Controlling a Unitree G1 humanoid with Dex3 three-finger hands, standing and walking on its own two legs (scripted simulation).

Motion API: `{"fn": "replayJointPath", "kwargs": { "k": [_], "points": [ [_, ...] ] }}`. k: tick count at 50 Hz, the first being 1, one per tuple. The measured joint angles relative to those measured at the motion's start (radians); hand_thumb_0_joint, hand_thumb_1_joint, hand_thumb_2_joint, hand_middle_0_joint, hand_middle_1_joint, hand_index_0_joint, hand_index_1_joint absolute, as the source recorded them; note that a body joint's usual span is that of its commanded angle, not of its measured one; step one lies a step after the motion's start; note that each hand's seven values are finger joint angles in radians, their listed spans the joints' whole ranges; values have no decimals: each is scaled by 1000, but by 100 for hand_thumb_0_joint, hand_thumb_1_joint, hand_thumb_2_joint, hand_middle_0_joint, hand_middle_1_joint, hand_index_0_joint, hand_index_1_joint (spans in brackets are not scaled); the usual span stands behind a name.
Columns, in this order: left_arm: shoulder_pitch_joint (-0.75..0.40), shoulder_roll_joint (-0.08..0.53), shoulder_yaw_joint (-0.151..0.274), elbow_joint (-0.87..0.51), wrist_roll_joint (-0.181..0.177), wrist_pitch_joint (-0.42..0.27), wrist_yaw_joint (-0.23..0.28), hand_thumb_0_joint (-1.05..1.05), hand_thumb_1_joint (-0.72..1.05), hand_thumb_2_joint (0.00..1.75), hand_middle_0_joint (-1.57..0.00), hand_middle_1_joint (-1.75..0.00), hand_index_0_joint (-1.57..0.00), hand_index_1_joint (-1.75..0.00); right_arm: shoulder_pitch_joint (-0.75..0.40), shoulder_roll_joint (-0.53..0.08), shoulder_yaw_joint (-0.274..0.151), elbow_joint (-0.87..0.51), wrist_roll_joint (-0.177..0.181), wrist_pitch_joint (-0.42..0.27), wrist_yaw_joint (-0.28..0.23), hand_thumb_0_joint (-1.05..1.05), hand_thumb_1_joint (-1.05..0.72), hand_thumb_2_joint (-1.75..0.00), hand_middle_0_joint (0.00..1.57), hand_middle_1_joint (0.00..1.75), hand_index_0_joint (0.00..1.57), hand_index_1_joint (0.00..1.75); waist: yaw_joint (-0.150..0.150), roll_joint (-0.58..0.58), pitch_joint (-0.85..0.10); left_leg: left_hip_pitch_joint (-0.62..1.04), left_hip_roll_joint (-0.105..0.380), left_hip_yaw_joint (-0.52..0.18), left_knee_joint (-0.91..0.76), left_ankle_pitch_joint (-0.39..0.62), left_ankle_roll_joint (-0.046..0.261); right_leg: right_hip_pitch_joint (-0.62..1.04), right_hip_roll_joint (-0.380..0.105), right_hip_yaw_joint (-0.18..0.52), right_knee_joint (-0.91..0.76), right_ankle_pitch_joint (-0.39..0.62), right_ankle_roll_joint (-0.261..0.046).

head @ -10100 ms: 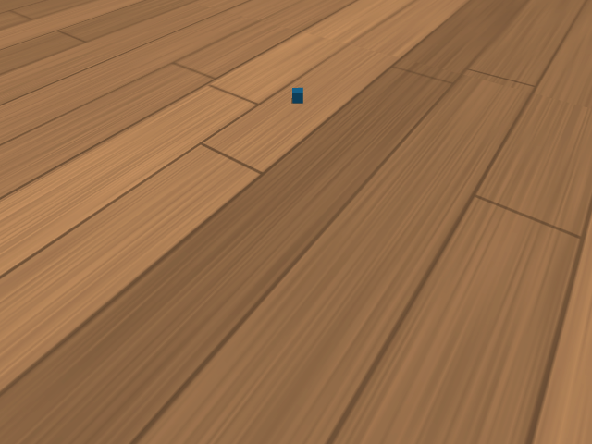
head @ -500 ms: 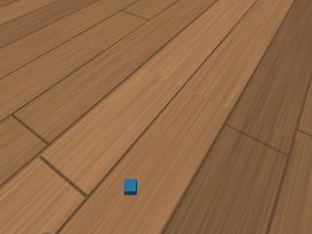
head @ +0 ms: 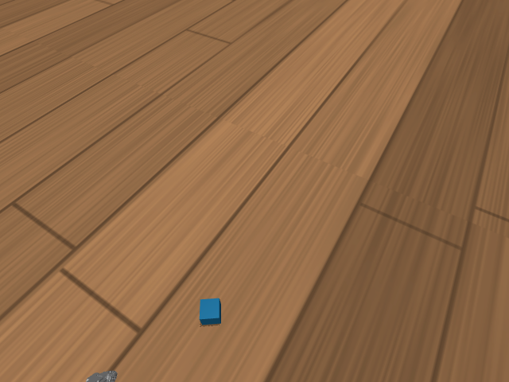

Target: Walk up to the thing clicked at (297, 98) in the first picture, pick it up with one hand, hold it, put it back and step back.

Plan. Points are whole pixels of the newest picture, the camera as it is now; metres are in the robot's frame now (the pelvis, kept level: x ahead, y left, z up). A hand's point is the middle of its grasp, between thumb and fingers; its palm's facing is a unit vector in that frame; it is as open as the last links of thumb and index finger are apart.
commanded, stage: walk up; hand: left
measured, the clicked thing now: (210, 311) +0.45 +0.21 -0.73
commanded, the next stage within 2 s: stand in 0.98 s
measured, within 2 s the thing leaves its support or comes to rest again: neither
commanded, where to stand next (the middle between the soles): +0.06 -0.02 m, yaw -1 degrees
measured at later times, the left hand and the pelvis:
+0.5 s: hand out of the picture +0.09 +0.24 -0.13, palm faces -0.01 -0.94 -0.33, open 7.4 cm; pelvis +0.00 -0.01 +0.01, yaw -1 degrees
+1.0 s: hand out of the picture +0.08 +0.24 -0.14, palm faces -0.03 -0.95 -0.31, open 7.4 cm; pelvis +0.00 -0.01 +0.02, yaw -2 degrees
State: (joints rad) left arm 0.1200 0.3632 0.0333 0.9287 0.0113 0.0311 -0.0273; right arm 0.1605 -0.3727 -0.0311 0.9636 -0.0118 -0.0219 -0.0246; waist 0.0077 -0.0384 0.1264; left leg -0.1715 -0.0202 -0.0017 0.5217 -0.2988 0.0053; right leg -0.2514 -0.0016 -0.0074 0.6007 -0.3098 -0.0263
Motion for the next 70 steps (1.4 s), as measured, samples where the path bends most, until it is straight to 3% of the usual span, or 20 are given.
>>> {"fn": "replayJointPath", "kwargs": {
  "k": [6, 21, 49, 70],
  "points": [
    [-15, 3, 0, 31, -1, -6, -12, 0, 90, 90, -21, -30, -21, -30, 9, 2, 16, 20, 3, -2, 7, 0, -90, -90, 20, 30, 21, 30, -8, -3, -15, 29, 35, -1, -34, 2, -19, 54, 31, -7, -98, 54, -12],
    [-15, -2, 7, 116, -4, -16, -10, 0, 90, 90, -21, -30, -21, -30, -4, 8, 31, 69, 1, -3, 10, 0, -90, -90, 20, 30, 21, 30, -6, 37, -61, 77, 53, 5, -141, 61, -30, 107, 50, -1, -222, 124, -21],
    [1, -15, 5, 167, -5, -19, -5, 0, 90, 90, -21, -30, -21, -30, -15, 16, 28, 114, 1, -6, 9, 0, -90, -90, 20, 30, 21, 30, -4, 27, -68, 94, 49, 29, -190, 84, -23, 112, 48, 23, -263, 151, -11],
    [-29, -9, -27, 218, -11, -53, 16, 0, 90, 90, -21, -30, -21, -30, -36, 29, 43, 167, 4, 8, 27, 0, -91, -90, 20, 30, 21, 30, -8, 47, -75, 107, 27, 11, -232, 104, -9, 135, 24, 7, -306, 162, 7]
  ]
}}
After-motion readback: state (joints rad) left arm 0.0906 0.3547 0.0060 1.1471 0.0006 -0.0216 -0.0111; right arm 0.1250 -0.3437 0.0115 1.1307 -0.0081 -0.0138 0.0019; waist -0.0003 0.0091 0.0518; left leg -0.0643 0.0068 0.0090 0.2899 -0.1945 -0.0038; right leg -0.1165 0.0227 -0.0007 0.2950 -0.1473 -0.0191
